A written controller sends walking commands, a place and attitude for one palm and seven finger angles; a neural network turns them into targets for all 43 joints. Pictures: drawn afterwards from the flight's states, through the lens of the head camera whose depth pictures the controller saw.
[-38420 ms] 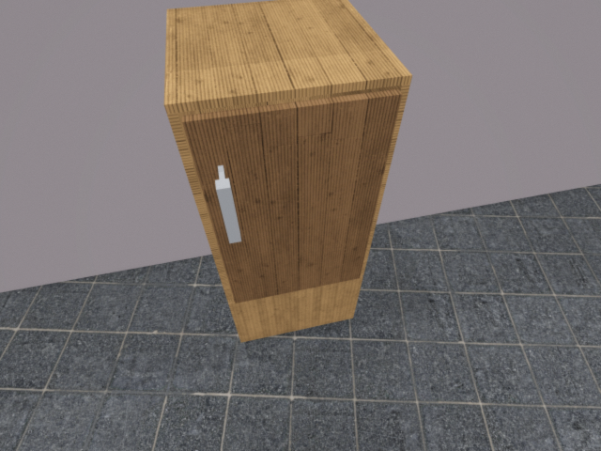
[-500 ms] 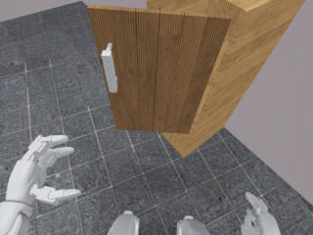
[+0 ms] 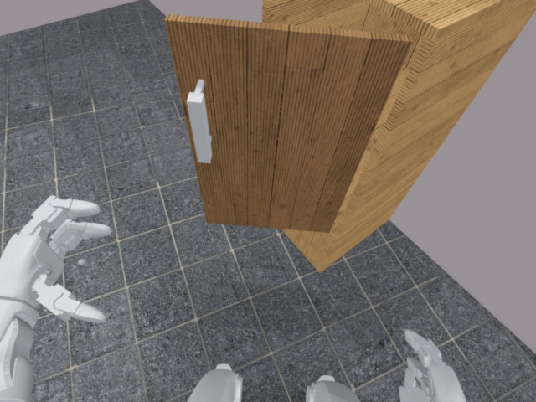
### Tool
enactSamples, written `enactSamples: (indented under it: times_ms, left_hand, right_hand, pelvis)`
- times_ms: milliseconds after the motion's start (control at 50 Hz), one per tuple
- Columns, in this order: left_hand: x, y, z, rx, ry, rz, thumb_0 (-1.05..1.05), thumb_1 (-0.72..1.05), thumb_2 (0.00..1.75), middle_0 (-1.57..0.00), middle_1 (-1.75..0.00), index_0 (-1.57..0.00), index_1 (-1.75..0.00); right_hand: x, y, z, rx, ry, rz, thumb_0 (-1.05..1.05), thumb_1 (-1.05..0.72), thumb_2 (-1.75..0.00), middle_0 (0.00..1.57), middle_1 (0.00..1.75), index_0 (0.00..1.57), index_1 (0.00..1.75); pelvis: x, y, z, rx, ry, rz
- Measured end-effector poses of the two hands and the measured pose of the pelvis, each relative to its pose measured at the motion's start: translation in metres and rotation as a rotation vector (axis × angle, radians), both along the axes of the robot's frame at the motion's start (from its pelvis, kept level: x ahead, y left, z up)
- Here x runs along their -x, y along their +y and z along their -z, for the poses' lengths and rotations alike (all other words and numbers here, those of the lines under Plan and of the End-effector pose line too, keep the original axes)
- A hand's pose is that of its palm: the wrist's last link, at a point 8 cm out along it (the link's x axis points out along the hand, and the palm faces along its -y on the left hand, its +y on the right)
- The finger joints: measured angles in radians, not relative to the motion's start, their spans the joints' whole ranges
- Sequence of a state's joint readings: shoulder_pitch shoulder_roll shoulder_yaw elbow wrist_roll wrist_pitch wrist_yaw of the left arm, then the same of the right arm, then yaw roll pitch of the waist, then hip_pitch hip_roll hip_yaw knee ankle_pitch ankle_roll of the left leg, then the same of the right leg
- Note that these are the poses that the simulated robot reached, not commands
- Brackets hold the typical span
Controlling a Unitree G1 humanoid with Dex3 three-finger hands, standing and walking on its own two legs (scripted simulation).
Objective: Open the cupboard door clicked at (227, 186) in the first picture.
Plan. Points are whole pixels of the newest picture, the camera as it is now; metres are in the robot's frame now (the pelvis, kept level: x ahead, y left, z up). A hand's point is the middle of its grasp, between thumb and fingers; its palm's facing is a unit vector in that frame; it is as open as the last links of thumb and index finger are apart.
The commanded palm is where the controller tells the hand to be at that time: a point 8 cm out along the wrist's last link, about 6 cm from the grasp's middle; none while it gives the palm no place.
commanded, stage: raise the hand with hooked fingers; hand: left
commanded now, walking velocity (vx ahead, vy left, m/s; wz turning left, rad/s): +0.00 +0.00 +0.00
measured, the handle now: (202, 123) +0.57 +0.16 +0.04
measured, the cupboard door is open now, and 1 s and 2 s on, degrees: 49 49 49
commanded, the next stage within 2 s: move the hooked fingers beside the handle in 0.52 s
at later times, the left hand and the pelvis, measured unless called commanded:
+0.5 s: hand (96, 257) +0.29 +0.26 +0.05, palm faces +0.00 -1.00 -0.04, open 13.9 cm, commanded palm +0.26 +0.31 +0.06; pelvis +0.00 -0.01 +0.00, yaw +0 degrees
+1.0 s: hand (118, 222) +0.34 +0.24 +0.05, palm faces -0.01 -1.00 -0.03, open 13.9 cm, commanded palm +0.32 +0.29 +0.06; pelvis +0.00 -0.02 +0.00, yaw -1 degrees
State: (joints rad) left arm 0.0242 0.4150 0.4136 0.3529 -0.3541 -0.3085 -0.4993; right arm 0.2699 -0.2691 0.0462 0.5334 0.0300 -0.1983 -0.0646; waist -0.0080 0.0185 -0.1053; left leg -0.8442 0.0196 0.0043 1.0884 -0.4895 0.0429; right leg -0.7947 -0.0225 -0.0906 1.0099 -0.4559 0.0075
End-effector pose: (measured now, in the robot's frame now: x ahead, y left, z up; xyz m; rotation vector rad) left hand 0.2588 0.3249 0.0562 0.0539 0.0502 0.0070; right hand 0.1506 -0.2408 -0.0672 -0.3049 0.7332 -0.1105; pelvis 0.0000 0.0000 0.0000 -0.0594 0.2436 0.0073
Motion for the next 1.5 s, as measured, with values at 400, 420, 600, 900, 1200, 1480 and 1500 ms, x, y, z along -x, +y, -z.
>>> enactSamples:
  times_ms: [400, 420, 600, 900, 1200, 1480, 1500]
  left_hand:
    - [-0.01, -0.012, 0.002, 0.013, -0.004, -0.001, -0.01, -0.49, 0.3, -0.3, -1.2, -0.3, -1.2]
    - [-0.01, -0.012, 0.002, 0.012, -0.002, 0.001, -0.01, -0.49, 0.3, -0.3, -1.2, -0.3, -1.2]
    - [-0.008, -0.017, -0.001, 0.009, -0.004, 0.003, -0.01, -0.49, 0.3, -0.3, -1.2, -0.3, -1.2]
    - [-0.048, -0.028, 0.003, 0.018, -0.007, 0.024, -0.01, -0.5, 0.3, -0.3, -1.2, -0.3, -1.2]
    - [-0.088, -0.03, 0.004, 0.028, -0.006, 0.017, -0.01, -0.49, 0.3, -0.3, -1.2, -0.3, -1.2]
    - [-0.126, -0.031, 0.006, 0.036, -0.011, 0.022, -0.01, -0.49, 0.3, -0.3, -1.2, -0.3, -1.2]
    - [-0.129, -0.032, 0.007, 0.038, -0.009, 0.022, -0.01, -0.49, 0.3, -0.3, -1.2, -0.3, -1.2]
  right_hand:
    - [0.016, -0.023, 0.0, 0.015, 0.046, 0.052, 0.01, -0.91, -0.9, 0.2, 0.3, 0.21, 0.3]
    - [0.015, -0.023, 0.0, 0.014, 0.046, 0.051, 0.01, -0.91, -0.9, 0.2, 0.3, 0.21, 0.3]
    - [0.007, -0.021, 0.002, -0.005, 0.026, 0.041, 0.01, -0.91, -0.9, 0.2, 0.3, 0.21, 0.3]
    - [0.012, -0.029, 0.011, 0.012, 0.061, 0.054, 0.01, -0.91, -0.9, 0.2, 0.3, 0.21, 0.3]
    - [0.049, -0.039, 0.02, 0.022, 0.198, 0.128, 0.01, -0.91, -0.9, 0.2, 0.3, 0.21, 0.3]
    - [0.073, -0.037, 0.028, 0.03, 0.291, 0.165, 0.01, -0.91, -0.9, 0.2, 0.3, 0.21, 0.3]
    - [0.075, -0.037, 0.029, 0.031, 0.298, 0.166, 0.01, -0.91, -0.9, 0.2, 0.3, 0.21, 0.3]
  pelvis:
    - [-0.001, -0.009, -0.002, -0.011, 0.005, 0.011]
    - [-0.001, -0.01, -0.002, -0.011, 0.004, 0.01]
    - [-0.001, -0.014, -0.002, -0.013, 0.001, 0.008]
    - [0.0, -0.018, 0.002, -0.018, 0.019, 0.01]
    - [-0.003, -0.017, 0.002, -0.021, 0.045, 0.026]
    - [0.0, -0.012, 0.006, -0.014, 0.069, 0.031]
    - [0.001, -0.011, 0.007, -0.013, 0.071, 0.031]
